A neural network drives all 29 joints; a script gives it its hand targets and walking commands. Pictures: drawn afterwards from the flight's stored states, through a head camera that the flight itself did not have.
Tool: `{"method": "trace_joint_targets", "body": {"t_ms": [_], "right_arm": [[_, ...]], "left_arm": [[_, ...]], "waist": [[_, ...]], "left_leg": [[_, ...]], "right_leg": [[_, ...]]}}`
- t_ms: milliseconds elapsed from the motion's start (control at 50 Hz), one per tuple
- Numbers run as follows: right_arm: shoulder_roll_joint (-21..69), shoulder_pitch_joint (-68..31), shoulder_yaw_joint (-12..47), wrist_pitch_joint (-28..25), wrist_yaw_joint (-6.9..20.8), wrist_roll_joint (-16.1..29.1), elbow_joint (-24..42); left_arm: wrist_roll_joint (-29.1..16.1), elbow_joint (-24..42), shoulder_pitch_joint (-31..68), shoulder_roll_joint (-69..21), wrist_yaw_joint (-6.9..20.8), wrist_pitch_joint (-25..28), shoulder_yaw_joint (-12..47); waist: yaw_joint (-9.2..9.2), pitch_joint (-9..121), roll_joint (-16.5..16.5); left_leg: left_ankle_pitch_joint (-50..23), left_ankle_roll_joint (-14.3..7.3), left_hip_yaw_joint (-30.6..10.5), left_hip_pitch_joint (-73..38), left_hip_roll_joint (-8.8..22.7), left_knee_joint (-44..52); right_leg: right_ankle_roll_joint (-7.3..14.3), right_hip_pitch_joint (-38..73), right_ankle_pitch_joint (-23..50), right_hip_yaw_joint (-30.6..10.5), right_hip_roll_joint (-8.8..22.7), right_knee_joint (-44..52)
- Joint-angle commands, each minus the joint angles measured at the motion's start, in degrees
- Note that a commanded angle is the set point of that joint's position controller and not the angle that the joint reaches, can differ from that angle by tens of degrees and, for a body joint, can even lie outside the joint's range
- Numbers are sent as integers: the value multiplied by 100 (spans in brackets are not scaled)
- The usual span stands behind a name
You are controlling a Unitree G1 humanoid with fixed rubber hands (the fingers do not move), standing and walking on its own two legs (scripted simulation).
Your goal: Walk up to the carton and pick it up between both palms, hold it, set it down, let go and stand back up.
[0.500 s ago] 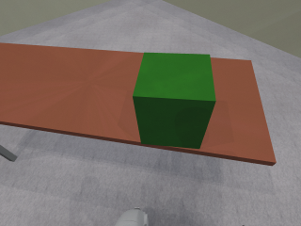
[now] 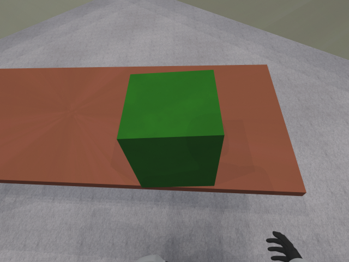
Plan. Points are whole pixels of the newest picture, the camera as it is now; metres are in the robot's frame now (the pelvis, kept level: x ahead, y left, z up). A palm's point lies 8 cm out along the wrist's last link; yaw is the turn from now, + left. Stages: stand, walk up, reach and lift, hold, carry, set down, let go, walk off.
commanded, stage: walk up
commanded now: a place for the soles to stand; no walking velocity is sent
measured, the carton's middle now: (174, 133) +0.42 +0.02 +0.02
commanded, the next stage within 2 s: none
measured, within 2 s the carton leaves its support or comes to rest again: neither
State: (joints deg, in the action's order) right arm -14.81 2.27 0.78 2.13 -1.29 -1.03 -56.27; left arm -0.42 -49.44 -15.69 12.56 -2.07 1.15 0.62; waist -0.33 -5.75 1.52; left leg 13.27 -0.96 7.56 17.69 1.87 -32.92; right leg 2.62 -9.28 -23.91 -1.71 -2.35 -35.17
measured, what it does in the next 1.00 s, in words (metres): shifts its weight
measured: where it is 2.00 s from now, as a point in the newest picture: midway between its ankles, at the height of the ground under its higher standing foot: outside the picture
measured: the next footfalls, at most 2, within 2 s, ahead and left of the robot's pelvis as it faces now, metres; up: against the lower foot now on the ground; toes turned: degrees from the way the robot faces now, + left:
none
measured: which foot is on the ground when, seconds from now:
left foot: down 0.00-1.00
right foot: down 0.00-1.00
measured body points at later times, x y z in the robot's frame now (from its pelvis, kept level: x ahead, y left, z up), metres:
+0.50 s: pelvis -0.02 +0.04 +0.00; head +0.00 +0.03 +0.45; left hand +0.08 +0.27 -0.14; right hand +0.04 -0.23 -0.15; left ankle +0.05 +0.12 -0.73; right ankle -0.06 -0.09 -0.73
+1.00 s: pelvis -0.05 +0.06 +0.00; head -0.05 +0.03 +0.45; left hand +0.01 +0.30 -0.13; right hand -0.05 -0.21 -0.15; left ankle +0.05 +0.12 -0.72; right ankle -0.06 -0.08 -0.73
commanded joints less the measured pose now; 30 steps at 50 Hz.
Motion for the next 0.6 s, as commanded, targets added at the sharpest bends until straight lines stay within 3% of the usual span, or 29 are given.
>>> {"method": "trace_joint_targets", "body": {"t_ms": [0, 20, 40, 60, 80, 120, 160, 180, 220, 240, 260, 300, 320, 340, 380, 420, 440, 460, 480, 500, 520, 560, 580], "right_arm": [[-498, -162, -135, -107, -7, 35, 469], [-383, -225, -70, -88, 2, 41, 431], [-527, -145, -132, -81, 16, 0, 402], [-576, 28, -100, -88, -14, 25, 434], [-641, -92, -164, -75, -32, -6, 395], [-599, -37, -130, -51, -17, 15, 477], [-715, -67, -153, -36, 12, 66, 560], [-636, 55, -150, -48, -1, 100, 533], [-846, -117, -220, 20, -30, 56, 561], [-774, -106, -179, 24, -46, 40, 581], [-806, -112, -193, 26, -23, 26, 657], [-926, 20, -225, 31, 10, 30, 646], [-750, -2, -185, 41, 42, 27, 659], [-793, 80, -173, 48, 38, 64, 635], [-873, 238, -216, 90, 67, 56, 580], [-749, 90, -172, 54, 59, 36, 631], [-815, 174, -185, 60, 66, 38, 572], [-770, 4, -211, 65, 66, 15, 694], [-656, 196, -196, 41, 85, 74, 613], [-836, 385, -198, 16, 89, 34, 595], [-853, 347, -251, 19, 84, 48, 575], [-785, 537, -181, -41, 84, 57, 554], [-990, 452, -258, -23, 86, 22, 521]], "left_arm": [[-23, 135, -542, 1039, -24, -13, -287], [14, 148, -385, 990, -35, -24, -243], [-31, 238, -399, 1023, -39, -21, -282], [-16, 322, -266, 1105, -40, -12, -293], [24, 317, -270, 1055, -12, -22, -311], [22, 345, -187, 1040, 7, -30, -287], [1, 304, -330, 991, 11, -64, -289], [59, 303, -211, 1041, 19, -90, -316], [89, 382, -362, 871, 19, -101, -257], [119, 393, -315, 923, 36, -109, -265], [27, 419, -276, 864, 42, -99, -226], [68, 405, -220, 1010, 54, -104, -292], [58, 417, -232, 1009, 45, -92, -228], [51, 361, -242, 954, 37, -56, -235], [87, 372, -237, 1055, 25, -53, -266], [76, 461, -118, 945, 42, -16, -151], [50, 360, -141, 1095, 51, -19, -240], [104, 379, -204, 935, 37, 6, -194], [74, 346, -43, 1115, 22, 17, -207], [82, 326, -48, 1004, 31, 24, -193], [63, 292, -107, 976, 34, 19, -218], [26, 300, -36, 983, 28, 32, -150], [44, 265, -145, 901, 35, 39, -168]], "waist": [[-125, 956, -785], [-27, 835, -657], [-80, 894, -388], [-3, 940, -570], [-85, 984, -349], [46, 1001, -254], [-28, 1137, -71], [169, 1297, -214], [-88, 903, -27], [1, 764, 51], [-33, 741, 41], [77, 765, -92], [64, 777, 38], [141, 739, -254], [147, 800, -225], [70, 540, -227], [111, 391, -506], [-4, 308, -360], [214, 330, -521], [223, 394, -670], [163, 372, -484], [162, 409, -425], [33, 493, -339]], "left_leg": [[-1786, -308, -438, -750, 507, 36], [-1921, -337, -460, -971, 572, 99], [-2126, -344, -498, -962, 621, -20], [-2402, -395, -488, -986, 629, -77], [-2178, -414, -430, -973, 631, -47], [-2323, -528, -557, -1298, 770, 57], [-2269, -745, -698, -1248, 1054, 119], [-2236, -840, -830, -1250, 1210, 249], [-1504, -872, -781, -799, 1247, 305], [-1232, -826, -686, -735, 1225, 455], [-1089, -767, -737, -868, 1159, 432], [-1094, -764, -608, -1066, 1205, 365], [-808, -729, -514, -1112, 1128, 371], [-748, -732, -565, -1013, 1144, 410], [187, -630, -587, -913, 1076, 658], [181, -614, -451, -933, 921, 603], [284, -476, -380, -866, 837, 591], [624, -482, -321, -946, 759, 570], [512, -436, -412, -1067, 786, 690], [632, -461, -437, -1257, 861, 794], [803, -494, -415, -1281, 851, 795], [247, -568, -449, -1299, 1006, 915], [638, -631, -459, -1203, 1117, 1073]], "right_leg": [[-340, 94, 5353, -1045, 1086, 453], [-236, -233, 4957, -975, 997, 545], [-282, -167, 4959, -1057, 981, 475], [-172, -236, 4850, -1111, 923, 253], [-170, -324, 4396, -1129, 907, 303], [-96, -620, 3680, -1256, 803, 233], [-236, -544, 3119, -1037, 607, -85], [-193, -573, 2795, -971, 493, -232], [-176, -657, 2058, -995, 403, -116], [-122, -766, 1691, -1121, 437, -27], [-106, -887, 1665, -1130, 459, 51], [-56, -1080, 1786, -1159, 398, 34], [-76, -1159, 1483, -1219, 413, 160], [-45, -1107, 1696, -1331, 468, 304], [49, -1123, 1164, -1436, 400, 211], [72, -1254, 1310, -1506, 543, 440], [100, -1512, 1327, -1716, 569, 640], [141, -1612, 1082, -1838, 613, 820], [146, -1772, 908, -1836, 639, 892], [149, -1863, 602, -1804, 572, 854], [144, -1913, 707, -1704, 490, 762], [76, -1804, 940, -1531, 429, 543], [78, -1648, 917, -1264, 314, 346]]}}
